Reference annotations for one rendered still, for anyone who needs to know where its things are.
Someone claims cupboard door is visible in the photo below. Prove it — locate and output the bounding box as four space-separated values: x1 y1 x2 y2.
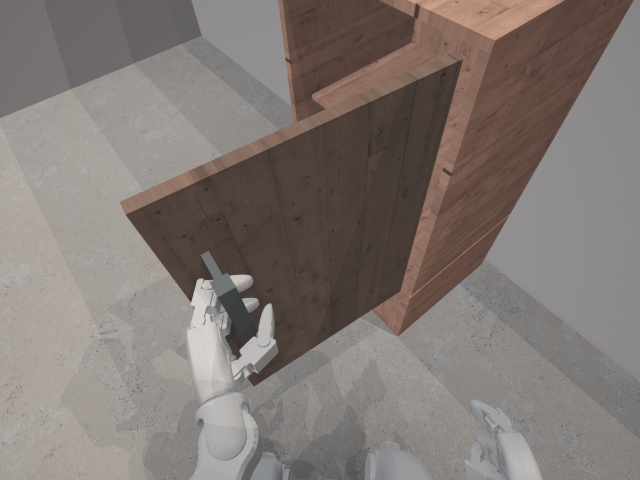
120 52 463 386

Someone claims right robot thigh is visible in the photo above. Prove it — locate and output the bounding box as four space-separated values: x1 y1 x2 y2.
365 448 433 480

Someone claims handle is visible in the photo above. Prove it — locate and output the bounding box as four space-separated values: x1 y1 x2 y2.
201 251 258 344

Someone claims robot left forearm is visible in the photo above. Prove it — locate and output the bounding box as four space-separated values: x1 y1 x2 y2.
189 392 264 480

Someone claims left robot hand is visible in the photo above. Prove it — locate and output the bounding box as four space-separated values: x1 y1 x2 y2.
185 275 278 405

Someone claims right robot hand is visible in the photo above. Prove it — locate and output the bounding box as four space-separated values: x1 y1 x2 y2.
465 399 543 480

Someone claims right robot shin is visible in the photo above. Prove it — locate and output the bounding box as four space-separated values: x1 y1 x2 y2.
378 442 400 452

